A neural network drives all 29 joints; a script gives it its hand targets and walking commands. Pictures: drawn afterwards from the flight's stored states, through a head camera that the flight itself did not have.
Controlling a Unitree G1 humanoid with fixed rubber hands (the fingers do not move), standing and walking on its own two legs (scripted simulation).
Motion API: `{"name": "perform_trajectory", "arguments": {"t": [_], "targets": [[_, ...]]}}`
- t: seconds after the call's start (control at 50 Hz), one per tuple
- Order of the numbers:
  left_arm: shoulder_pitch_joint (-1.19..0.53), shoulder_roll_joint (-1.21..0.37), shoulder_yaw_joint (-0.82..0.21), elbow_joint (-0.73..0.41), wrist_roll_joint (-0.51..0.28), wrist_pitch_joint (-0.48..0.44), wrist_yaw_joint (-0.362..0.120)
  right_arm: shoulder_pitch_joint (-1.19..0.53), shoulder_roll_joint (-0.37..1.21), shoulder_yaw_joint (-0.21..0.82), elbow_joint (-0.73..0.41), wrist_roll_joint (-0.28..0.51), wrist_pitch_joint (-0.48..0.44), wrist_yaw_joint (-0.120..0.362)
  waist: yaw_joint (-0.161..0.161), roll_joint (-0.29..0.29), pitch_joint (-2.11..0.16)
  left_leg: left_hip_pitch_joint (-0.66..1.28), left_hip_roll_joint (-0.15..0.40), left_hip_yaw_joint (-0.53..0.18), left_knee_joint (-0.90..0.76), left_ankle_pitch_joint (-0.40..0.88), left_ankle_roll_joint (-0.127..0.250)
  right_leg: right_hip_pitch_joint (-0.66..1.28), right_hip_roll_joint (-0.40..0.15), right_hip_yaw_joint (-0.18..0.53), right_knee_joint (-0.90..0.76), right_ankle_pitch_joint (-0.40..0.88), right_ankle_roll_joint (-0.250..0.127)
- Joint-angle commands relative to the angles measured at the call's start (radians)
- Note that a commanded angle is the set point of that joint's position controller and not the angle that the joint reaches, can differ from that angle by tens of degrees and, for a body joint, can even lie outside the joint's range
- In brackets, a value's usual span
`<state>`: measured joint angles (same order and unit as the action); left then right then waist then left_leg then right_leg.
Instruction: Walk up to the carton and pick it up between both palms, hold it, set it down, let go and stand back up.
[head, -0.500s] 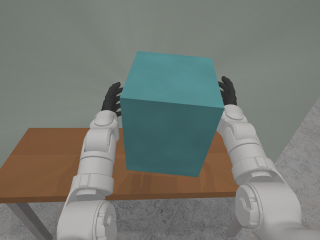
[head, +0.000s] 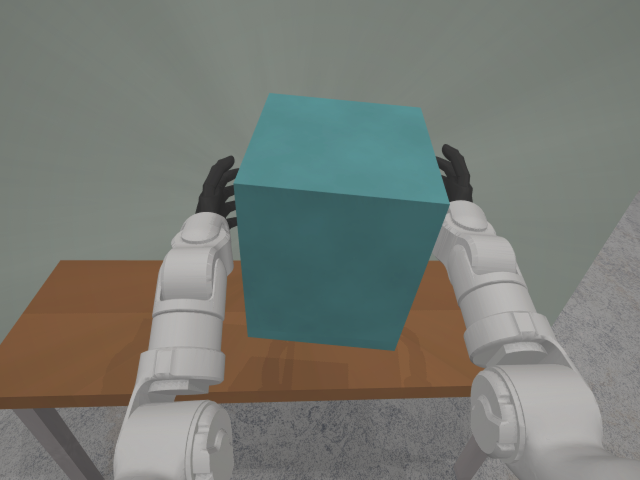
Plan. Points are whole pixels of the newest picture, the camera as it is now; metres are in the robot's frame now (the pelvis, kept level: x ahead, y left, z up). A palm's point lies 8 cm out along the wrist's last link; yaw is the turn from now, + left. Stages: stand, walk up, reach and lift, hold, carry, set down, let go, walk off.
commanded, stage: hold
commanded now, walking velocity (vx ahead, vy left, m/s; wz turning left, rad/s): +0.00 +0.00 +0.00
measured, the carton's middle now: (332, 224) +0.40 +0.00 +0.18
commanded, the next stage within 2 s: none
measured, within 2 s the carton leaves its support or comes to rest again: neither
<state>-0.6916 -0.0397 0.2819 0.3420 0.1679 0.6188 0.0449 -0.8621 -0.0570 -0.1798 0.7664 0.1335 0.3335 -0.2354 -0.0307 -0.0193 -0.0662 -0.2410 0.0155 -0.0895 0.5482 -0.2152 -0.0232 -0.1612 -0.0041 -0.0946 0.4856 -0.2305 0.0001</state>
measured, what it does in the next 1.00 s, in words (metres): stands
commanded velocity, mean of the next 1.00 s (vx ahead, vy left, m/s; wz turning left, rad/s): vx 0.00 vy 0.00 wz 0.00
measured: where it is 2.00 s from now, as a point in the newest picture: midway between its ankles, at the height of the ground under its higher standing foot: outside the picture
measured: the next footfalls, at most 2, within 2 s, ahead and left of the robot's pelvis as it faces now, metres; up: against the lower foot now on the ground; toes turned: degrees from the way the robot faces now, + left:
none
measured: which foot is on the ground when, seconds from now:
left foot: down 0.00-1.00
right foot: down 0.00-1.00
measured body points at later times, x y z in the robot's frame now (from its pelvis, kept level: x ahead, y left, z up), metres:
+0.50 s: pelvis +0.00 +0.00 +0.00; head -0.07 +0.02 +0.44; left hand +0.38 +0.15 +0.20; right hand +0.40 -0.15 +0.22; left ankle +0.06 +0.13 -0.73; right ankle +0.03 -0.12 -0.73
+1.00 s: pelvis +0.00 +0.00 +0.00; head -0.07 +0.02 +0.44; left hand +0.38 +0.15 +0.21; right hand +0.40 -0.15 +0.22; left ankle +0.06 +0.13 -0.73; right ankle +0.03 -0.12 -0.73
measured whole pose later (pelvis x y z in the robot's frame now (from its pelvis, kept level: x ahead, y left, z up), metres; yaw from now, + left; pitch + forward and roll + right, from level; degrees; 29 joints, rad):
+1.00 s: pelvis +0.00 +0.00 +0.00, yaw +0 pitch -6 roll -2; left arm -0.69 -0.04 0.28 0.32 0.18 0.66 0.04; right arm -0.86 -0.06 -0.17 0.76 0.14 0.36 -0.24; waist -0.03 -0.02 -0.07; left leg -0.24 0.02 -0.09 0.55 -0.21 -0.02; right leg -0.16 0.00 -0.09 0.49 -0.23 0.00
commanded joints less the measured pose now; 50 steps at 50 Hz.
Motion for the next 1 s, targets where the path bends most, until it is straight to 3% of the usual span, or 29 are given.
{"name": "perform_trajectory", "arguments": {"t": [0.0, 0.22, 0.98], "targets": [[-0.794, -0.547, -0.483, -0.265, -0.084, -0.048, -0.141, -0.724, 0.658, 0.415, -0.359, 0.135, 0.005, 0.129, -0.055, 0.034, -0.419, 0.214, -0.059, 0.05, -0.207, 0.183, -0.002, 0.201, 0.065, 0.044, -0.173, 0.175, 0.049], [-0.813, -0.553, -0.476, -0.261, -0.077, -0.036, -0.136, -0.744, 0.662, 0.405, -0.348, 0.138, 0.016, 0.137, -0.043, 0.043, -0.403, 0.194, -0.056, 0.051, -0.217, 0.143, -0.002, 0.179, 0.064, 0.044, -0.173, 0.125, 0.044], [-0.783, -0.555, -0.467, -0.274, -0.057, -0.023, -0.138, -0.73, 0.657, 0.418, -0.367, 0.148, 0.017, 0.136, -0.028, 0.049, -0.399, 0.198, -0.056, 0.055, -0.215, 0.168, -0.001, 0.177, 0.068, 0.047, -0.173, 0.129, 0.044]]}}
